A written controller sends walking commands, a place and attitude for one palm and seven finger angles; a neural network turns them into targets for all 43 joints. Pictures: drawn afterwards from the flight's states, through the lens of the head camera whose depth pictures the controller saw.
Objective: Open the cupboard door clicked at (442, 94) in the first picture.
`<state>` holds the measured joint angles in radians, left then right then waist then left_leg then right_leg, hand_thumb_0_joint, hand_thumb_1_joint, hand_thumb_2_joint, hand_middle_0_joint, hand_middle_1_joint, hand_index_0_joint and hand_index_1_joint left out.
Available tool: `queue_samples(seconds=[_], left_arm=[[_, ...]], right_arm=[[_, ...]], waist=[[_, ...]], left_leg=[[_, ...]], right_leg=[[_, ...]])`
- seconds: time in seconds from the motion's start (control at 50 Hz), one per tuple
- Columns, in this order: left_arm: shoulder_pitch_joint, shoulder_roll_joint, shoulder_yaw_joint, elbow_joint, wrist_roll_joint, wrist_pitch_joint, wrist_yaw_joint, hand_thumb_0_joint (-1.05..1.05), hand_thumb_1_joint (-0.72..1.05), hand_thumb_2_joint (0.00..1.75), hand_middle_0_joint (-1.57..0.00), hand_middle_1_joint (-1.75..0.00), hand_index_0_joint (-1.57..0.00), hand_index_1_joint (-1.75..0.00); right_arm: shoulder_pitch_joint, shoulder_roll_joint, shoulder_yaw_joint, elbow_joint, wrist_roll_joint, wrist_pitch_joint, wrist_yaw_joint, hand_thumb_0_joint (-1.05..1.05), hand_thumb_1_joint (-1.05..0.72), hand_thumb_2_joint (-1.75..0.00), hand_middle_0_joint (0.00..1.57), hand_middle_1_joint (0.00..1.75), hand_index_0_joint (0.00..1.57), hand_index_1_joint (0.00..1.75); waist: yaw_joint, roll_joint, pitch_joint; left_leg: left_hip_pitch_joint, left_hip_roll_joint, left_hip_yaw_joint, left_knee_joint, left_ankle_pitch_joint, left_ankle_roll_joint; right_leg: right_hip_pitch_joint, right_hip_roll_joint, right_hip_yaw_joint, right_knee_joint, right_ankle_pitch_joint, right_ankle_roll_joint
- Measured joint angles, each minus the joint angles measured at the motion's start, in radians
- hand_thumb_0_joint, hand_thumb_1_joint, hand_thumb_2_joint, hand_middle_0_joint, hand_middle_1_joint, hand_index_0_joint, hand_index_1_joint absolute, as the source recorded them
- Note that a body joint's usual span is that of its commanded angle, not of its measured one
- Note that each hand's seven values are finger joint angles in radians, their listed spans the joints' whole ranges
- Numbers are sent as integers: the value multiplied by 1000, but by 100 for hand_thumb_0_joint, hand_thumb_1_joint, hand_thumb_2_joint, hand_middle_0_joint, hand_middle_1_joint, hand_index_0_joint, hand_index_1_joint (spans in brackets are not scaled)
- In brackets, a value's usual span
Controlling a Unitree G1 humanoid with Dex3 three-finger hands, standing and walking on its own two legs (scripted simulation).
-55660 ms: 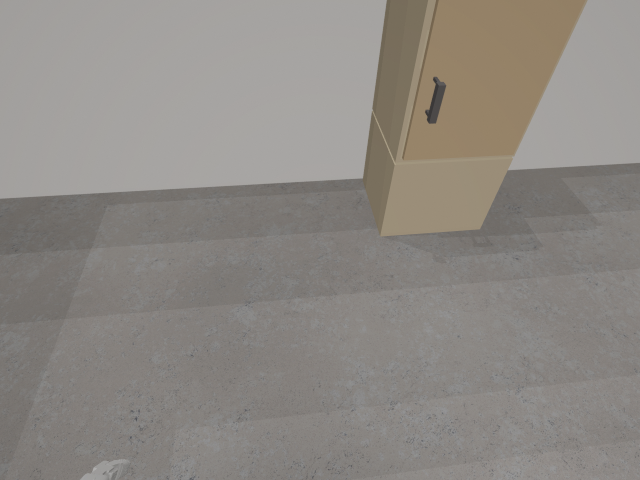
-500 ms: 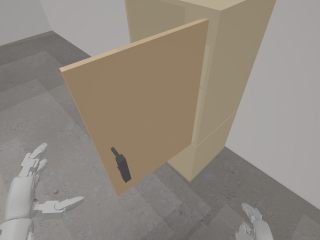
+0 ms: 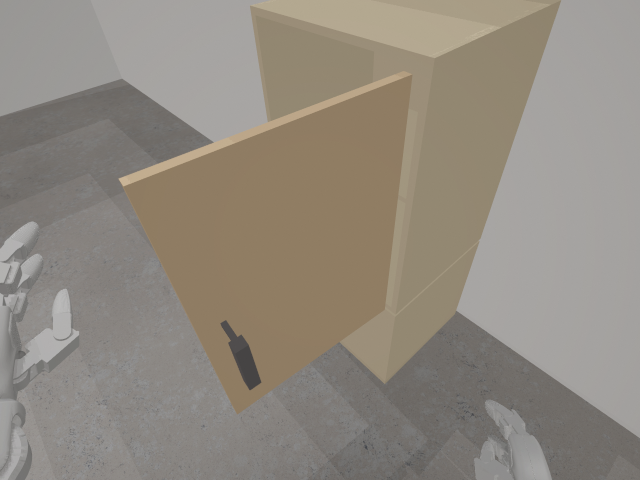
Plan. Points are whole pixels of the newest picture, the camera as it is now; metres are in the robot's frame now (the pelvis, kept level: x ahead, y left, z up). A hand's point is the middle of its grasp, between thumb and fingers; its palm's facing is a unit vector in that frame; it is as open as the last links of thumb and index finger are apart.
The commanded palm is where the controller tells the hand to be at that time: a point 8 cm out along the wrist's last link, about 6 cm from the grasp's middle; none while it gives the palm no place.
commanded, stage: draw the hand back to the body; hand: left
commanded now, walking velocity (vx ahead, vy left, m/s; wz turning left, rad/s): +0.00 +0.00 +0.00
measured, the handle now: (239, 354) +0.33 +0.18 -0.10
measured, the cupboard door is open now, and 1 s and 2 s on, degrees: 85 85 85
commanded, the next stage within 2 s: step back with the hand held close in 0.28 s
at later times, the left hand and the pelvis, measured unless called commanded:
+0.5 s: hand (66, 346) +0.19 +0.26 +0.16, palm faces +0.43 -0.79 -0.43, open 7.4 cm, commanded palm +0.13 +0.30 +0.18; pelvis -0.01 +0.00 +0.01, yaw +0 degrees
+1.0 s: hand out of the picture +0.12 +0.29 +0.16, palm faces +0.38 -0.77 -0.51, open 7.4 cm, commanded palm +0.06 +0.33 +0.18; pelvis -0.09 +0.03 +0.00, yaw +0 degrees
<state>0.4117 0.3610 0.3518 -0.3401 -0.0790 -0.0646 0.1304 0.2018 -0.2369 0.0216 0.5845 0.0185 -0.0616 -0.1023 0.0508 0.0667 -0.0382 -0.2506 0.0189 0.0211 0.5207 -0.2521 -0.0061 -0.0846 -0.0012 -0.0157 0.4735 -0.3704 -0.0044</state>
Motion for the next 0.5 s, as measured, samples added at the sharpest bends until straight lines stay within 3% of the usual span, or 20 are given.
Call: queue_samples(seconds=[0.2,0.42,0.5], left_arm=[[3,-35,-39,26,5,25,-12,1,87,89,-21,-30,-21,-30],[-2,-22,-12,30,-3,4,-15,1,89,90,-21,-30,-21,-30],[65,-8,19,-33,9,-35,-23,2,89,90,-21,-30,-21,-30]], right_arm=[[2,6,-7,22,-8,4,-3,1,-91,-89,20,30,20,30],[-10,13,-11,30,-8,2,3,1,-91,-89,20,30,20,30],[-19,9,-6,5,-12,30,9,1,-91,-89,20,30,20,30]], waist=[[2,-8,23],[-4,-1,33],[-32,3,36]], left_leg=[[34,3,1,-40,20,-4],[60,5,5,-69,40,-3],[19,15,-6,-47,39,-1]], right_leg=[[32,4,1,-38,19,-5],[56,5,5,-68,42,-3],[36,16,-4,-85,60,0]])
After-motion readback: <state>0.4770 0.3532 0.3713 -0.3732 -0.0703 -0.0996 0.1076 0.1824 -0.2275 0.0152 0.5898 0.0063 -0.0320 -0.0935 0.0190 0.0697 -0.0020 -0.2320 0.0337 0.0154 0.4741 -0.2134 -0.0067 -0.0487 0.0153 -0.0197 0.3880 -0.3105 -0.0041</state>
